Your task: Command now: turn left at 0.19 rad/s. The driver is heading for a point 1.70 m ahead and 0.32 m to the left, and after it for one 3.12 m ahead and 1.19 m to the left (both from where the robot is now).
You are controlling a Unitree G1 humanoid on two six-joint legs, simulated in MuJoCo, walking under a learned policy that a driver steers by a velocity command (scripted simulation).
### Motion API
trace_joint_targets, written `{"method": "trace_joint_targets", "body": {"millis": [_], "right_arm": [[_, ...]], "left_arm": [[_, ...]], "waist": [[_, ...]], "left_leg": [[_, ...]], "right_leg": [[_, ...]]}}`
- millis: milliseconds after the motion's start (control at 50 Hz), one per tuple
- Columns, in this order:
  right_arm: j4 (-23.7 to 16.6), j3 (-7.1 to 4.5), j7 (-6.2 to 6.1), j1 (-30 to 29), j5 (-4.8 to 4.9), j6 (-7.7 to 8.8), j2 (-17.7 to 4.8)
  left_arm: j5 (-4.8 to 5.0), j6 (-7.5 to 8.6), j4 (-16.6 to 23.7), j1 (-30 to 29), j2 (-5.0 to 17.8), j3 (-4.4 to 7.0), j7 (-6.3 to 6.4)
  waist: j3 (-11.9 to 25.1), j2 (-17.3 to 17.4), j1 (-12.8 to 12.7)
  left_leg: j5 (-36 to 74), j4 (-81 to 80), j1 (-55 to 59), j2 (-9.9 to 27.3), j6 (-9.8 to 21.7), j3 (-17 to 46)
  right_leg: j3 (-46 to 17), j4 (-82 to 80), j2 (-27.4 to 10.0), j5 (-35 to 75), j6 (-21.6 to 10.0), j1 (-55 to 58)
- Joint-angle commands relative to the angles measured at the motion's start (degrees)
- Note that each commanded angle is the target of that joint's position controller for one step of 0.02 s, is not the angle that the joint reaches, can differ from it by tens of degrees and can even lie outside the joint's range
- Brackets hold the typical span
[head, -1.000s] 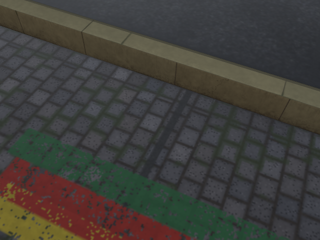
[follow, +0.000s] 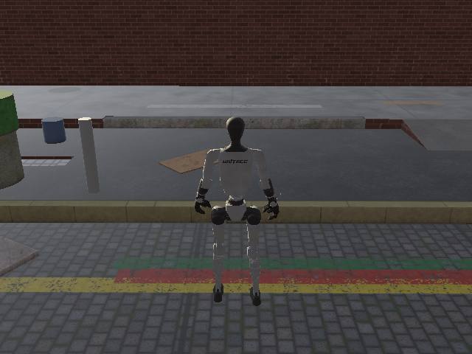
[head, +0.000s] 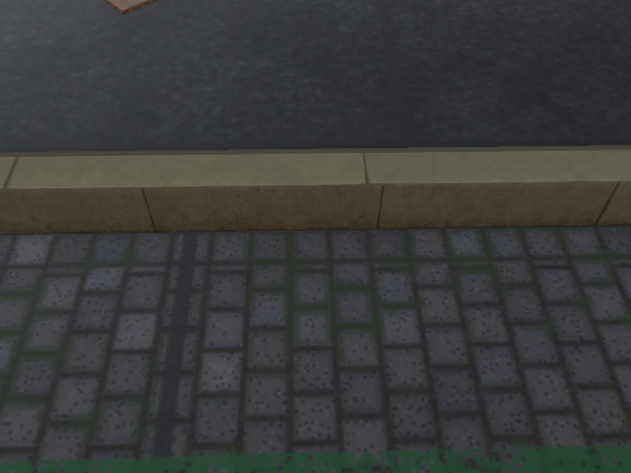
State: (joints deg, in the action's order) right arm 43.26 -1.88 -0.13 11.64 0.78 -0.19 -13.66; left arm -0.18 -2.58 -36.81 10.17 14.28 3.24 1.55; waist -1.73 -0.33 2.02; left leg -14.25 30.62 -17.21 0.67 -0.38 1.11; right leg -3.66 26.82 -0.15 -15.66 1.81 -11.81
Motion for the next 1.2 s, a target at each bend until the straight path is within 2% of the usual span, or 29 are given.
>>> {"method": "trace_joint_targets", "body": {"millis": [20, 60, 100, 140, 180, 280, 320, 340, 360, 380, 400, 440, 480, 580, 700, 760, 800, 820, 840, 860, 880, 900, 920, 940, 1020, 1040, 1100, 1140, 1200], "right_arm": [[-4.76, -1.64, 0.70, -0.17, 0.00, 2.35, -6.60], [-4.99, -2.50, 0.28, -3.80, 0.04, 1.63, -9.17], [-6.17, -3.01, 0.10, -5.62, 0.19, 0.25, -9.26], [-7.17, -3.06, 0.48, -5.99, 1.06, -0.23, -7.97], [-7.29, -2.67, 1.14, -5.98, 0.87, 0.20, -7.01], [-5.14, -2.68, 2.75, 1.19, 0.79, 0.85, -6.96], [-1.59, -4.17, 2.18, 10.76, 0.83, 0.69, -9.39], [-1.00, -5.74, 1.34, 17.00, 1.05, 0.93, -14.54], [-3.71, -6.26, 1.73, 17.31, 0.23, 2.36, -21.35], [-4.58, -5.23, 2.01, 14.93, -0.44, 3.58, -17.29], [-5.05, -4.10, 1.92, 12.25, -0.59, 4.27, -13.92], [-6.24, -3.15, 1.38, 7.14, -0.58, 4.18, -11.57], [-6.78, -2.89, 0.53, 6.70, -0.91, 3.96, -11.52], [-4.54, -3.26, -1.19, 10.86, 0.09, 3.71, -11.94], [-1.22, -3.33, -1.42, 15.23, 0.52, 3.38, -11.41], [-0.39, -3.62, -1.33, 15.04, 0.17, 2.87, -12.05], [-0.48, -3.67, -1.43, 14.16, -0.10, 2.33, -12.73], [-1.18, -3.20, -1.53, 12.93, -0.61, 2.18, -12.16], [-2.82, -1.81, -1.33, 16.93, -1.74, 2.66, -7.87], [-2.59, -0.98, -0.97, 19.01, -1.15, 3.70, -6.58], [-4.35, -1.92, -0.49, 12.65, 0.11, 4.94, -11.31], [-5.96, -1.80, -0.01, 6.21, 1.12, 6.13, -11.81], [-6.80, -1.63, 0.18, 2.83, 0.28, 7.02, -11.00], [-7.03, -1.96, 0.15, 2.20, -1.05, 7.19, -10.99], [-7.90, -1.11, 0.20, 2.98, -2.00, 6.43, -7.98], [-7.78, 0.25, 1.43, 2.57, -5.68, 4.10, -5.43], [-9.47, 0.84, 2.16, -3.67, -3.90, 2.63, -4.94], [-9.95, 0.49, 1.80, -6.61, -2.99, 2.66, -6.62], [-10.25, -0.27, 1.14, -6.90, -2.88, 3.43, -8.67]], "left_arm": [[-0.87, 0.21, 1.47, 4.51, 13.74, 4.08, 0.90], [-1.09, 0.73, 2.96, 1.65, 9.48, 3.31, 0.67], [-0.45, 1.99, 2.41, 4.97, 10.73, 3.63, 0.95], [0.48, 3.59, 1.25, 5.25, 10.10, 3.36, 1.07], [1.04, 4.41, 1.02, 3.57, 9.75, 3.35, 0.90], [1.85, 5.01, 0.59, -0.23, 11.81, 4.07, -0.96], [1.14, 5.15, 0.11, 0.52, 9.00, 3.13, -1.27], [-0.36, 5.53, 1.41, -1.12, 5.24, 1.90, -1.47], [-0.16, 6.85, 6.42, -4.62, 3.26, 1.12, -1.06], [2.38, 8.24, 6.20, -5.46, 7.87, 1.91, -1.37], [3.06, 9.05, 5.60, -5.53, 9.73, 2.32, -1.86], [0.21, 9.60, 3.17, -3.43, 9.77, 2.67, -1.69], [-0.58, 9.34, 2.42, -3.23, 8.99, 2.73, -2.10], [-0.16, 8.97, 3.46, -10.93, 5.28, 1.17, -2.44], [0.96, 9.89, 4.43, -18.30, 5.09, 0.40, -4.53], [1.19, 9.91, 3.95, -16.47, 6.90, 0.95, -4.85], [0.94, 9.70, 1.50, -7.31, 9.90, 2.47, -4.20], [0.74, 9.43, -0.48, 2.23, 11.54, 3.06, -3.81], [-0.33, 9.31, -1.53, 11.55, 16.27, 4.04, -3.62], [1.27, 9.20, -3.52, 13.47, 14.16, 3.64, -4.24], [2.44, 8.88, -3.16, 9.94, 10.88, 2.68, -4.05], [1.65, 8.28, -2.29, 6.93, 9.82, 2.30, -3.53], [0.78, 7.92, -2.07, 4.62, 9.57, 2.07, -3.33], [0.32, 7.93, -1.65, 3.40, 8.77, 1.74, -3.12], [1.05, 7.56, -1.97, 2.97, 9.39, 1.78, -2.10], [-1.39, 6.92, -5.31, 6.79, 11.55, 2.39, -2.37], [-0.75, 6.18, -5.77, 7.70, 11.02, 2.74, -3.10], [-0.52, 5.96, -5.96, 9.02, 11.24, 2.99, -3.29], [-0.97, 5.77, -5.75, 9.97, 12.51, 3.57, -2.80]], "waist": [[8.51, -11.41, -0.15], [5.75, -11.62, -2.97], [2.34, -12.74, -5.95], [-2.22, -10.47, -5.02], [-2.64, -8.93, -4.58], [0.86, -6.74, -0.46], [2.96, -1.39, 3.22], [3.26, 12.37, 5.64], [4.65, 22.28, 4.66], [3.18, 13.33, 4.88], [-0.53, 10.28, 3.13], [-2.48, 4.60, -0.03], [-1.17, 5.42, -0.79], [-1.46, 5.00, 1.18], [-3.29, 6.19, 4.12], [-2.43, 7.81, 2.65], [5.01, 8.63, -2.34], [11.81, 7.78, -7.11], [22.43, -4.17, -7.30], [26.08, -16.11, -6.19], [16.83, -10.07, -7.33], [9.76, -4.86, -7.23], [4.22, 0.23, -5.38], [2.84, 1.25, -3.71], [1.28, -3.00, -0.85], [1.01, -1.76, -0.25], [0.48, -5.20, -2.42], [1.21, -5.21, -3.83], [1.99, -3.90, -3.68]], "left_leg": [[-1.66, 1.31, -6.39, 0.06, 1.07, 1.44], [-7.82, 9.67, -8.67, -1.36, -0.73, -2.00], [-16.64, 23.33, -16.83, 0.46, -0.32, -1.02], [-16.03, 27.08, -23.65, 3.17, 0.83, 1.93], [-12.47, 22.70, -22.20, 3.88, 1.32, 0.56], [-3.00, 6.27, 0.95, 0.43, 2.73, -7.09], [-3.31, 2.64, 14.92, -3.34, 4.26, -8.20], [-7.40, -5.58, 21.77, 6.39, 8.55, 8.81], [-21.95, -19.49, 25.56, 19.00, 20.63, 44.87], [-29.55, -22.91, 24.23, 22.04, 22.82, 47.40], [-27.88, -21.68, 20.93, 20.29, 20.51, 41.79], [-13.17, -19.49, 14.45, 14.71, 15.70, 29.06], [-2.18, -20.42, 11.97, 10.72, 14.13, 21.76], [10.81, -19.55, 9.62, 6.79, 12.18, 13.67], [12.18, -18.30, 14.58, 9.98, 11.53, 13.98], [27.91, -13.97, 21.02, 11.51, 10.10, 12.19], [52.46, -1.41, 23.20, 9.30, 8.52, 8.60], [52.16, 10.36, 16.20, 7.76, 6.99, 7.15], [28.46, 32.07, -3.39, 0.95, 3.42, 5.39], [-15.09, 46.21, -17.86, -6.67, 0.53, 5.96], [-13.73, 49.07, -25.04, -2.56, 1.13, 8.50], [-9.42, 47.01, -25.84, 0.08, 1.67, 7.34], [-6.56, 42.21, -24.84, 1.82, 1.70, 6.05], [-4.25, 37.68, -22.22, 3.57, 1.36, 5.81], [-3.12, 26.11, -17.73, 4.41, -2.00, 3.18], [-1.06, 22.27, -12.35, 3.57, -2.34, -0.50], [10.16, 11.92, -6.60, 1.82, -2.80, -2.33], [12.48, 7.94, -6.00, 1.70, -3.06, -1.17], [7.95, 2.32, -2.67, 0.77, -1.94, 0.49]], "right_leg": [[-7.35, -2.14, -11.94, 21.99, -9.12, 10.03], [-9.97, -6.69, -13.55, 8.54, -11.34, 6.43], [-16.18, -12.02, -18.66, -7.49, -14.52, 6.40], [-17.33, -15.28, -19.88, -15.50, -14.45, 7.10], [-12.49, -16.23, -17.93, -12.73, -12.49, 7.75], [0.35, -11.26, -13.88, -7.98, -9.87, -2.56], [5.48, 1.78, -10.72, -8.33, -7.18, -10.65], [11.85, 24.48, -5.94, -10.04, -2.35, -20.70], [4.72, 39.94, 3.56, -19.96, 0.01, -38.61], [-1.82, 46.03, -0.54, -17.20, -1.43, -43.07], [-2.06, 44.90, -2.84, -11.30, -3.08, -43.46], [-1.56, 37.14, -5.68, -1.80, -3.09, -37.61], [-0.01, 32.22, -4.57, 5.63, -1.62, -32.35], [1.44, 13.36, -0.74, 18.62, 1.39, -26.93], [2.32, 2.15, -0.39, 23.34, -0.60, -23.63], [4.39, 0.45, 0.51, 16.13, -4.14, -21.50], [8.08, -0.27, 4.16, 12.90, -7.70, -8.84], [4.36, 1.46, 0.77, 14.88, -10.87, 6.68], [-18.84, 3.16, -13.28, 11.76, -19.43, 30.35], [-42.08, -6.84, -20.78, 1.40, -25.32, 38.73], [-39.22, -9.79, -18.61, -6.25, -22.18, 33.04], [-31.01, -10.85, -16.25, -4.22, -19.86, 24.56], [-25.95, -12.52, -13.70, 2.14, -18.75, 15.76], [-22.57, -13.71, -11.62, 7.06, -17.93, 10.91], [-16.58, -17.05, -8.54, 14.52, -19.14, 0.78], [-11.59, -15.83, -5.95, 20.92, -17.47, -4.73], [-8.90, -15.04, -2.31, 18.64, -13.83, -9.18], [-11.87, -13.48, -3.64, 16.40, -12.80, -6.12], [-17.61, -8.62, -6.52, 13.97, -11.26, -1.22]]}}
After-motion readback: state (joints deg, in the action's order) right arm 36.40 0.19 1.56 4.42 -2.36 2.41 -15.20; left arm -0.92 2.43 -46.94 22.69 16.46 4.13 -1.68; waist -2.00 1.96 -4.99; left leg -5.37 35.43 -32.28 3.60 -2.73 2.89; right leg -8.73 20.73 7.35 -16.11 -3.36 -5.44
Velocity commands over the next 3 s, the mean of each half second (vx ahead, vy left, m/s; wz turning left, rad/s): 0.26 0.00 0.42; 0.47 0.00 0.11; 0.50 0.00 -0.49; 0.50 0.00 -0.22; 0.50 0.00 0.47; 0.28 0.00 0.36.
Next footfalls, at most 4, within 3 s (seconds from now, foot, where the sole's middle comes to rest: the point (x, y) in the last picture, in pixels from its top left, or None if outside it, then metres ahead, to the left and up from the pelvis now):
0.34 left None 0.06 0.14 -0.77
0.82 right None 0.46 0.07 -0.77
1.26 left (161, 410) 0.63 0.34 -0.77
1.74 right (266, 312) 0.87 0.11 -0.77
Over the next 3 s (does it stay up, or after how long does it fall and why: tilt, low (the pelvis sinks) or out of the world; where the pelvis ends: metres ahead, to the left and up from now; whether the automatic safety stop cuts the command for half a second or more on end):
stays up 1.43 0.27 0.17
